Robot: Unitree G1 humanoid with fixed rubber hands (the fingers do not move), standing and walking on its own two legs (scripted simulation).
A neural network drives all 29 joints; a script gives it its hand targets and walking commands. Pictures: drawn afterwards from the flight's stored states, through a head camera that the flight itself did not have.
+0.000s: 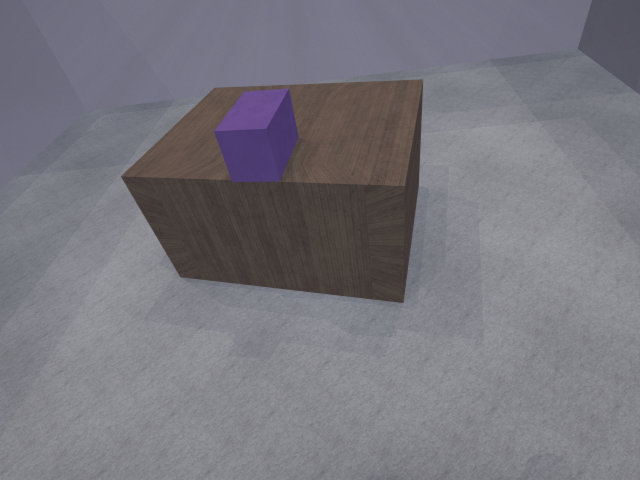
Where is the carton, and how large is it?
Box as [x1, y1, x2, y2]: [214, 88, 298, 181]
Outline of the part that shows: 288,88 243,92 215,129 214,132 232,181 272,181 280,179 298,137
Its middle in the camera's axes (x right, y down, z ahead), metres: -0.21 -0.37 +1.29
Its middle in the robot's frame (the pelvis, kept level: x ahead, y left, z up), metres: +1.20 +0.35 -0.11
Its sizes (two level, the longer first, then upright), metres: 0.284 0.166 0.184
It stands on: a pedestal, 0.56 m high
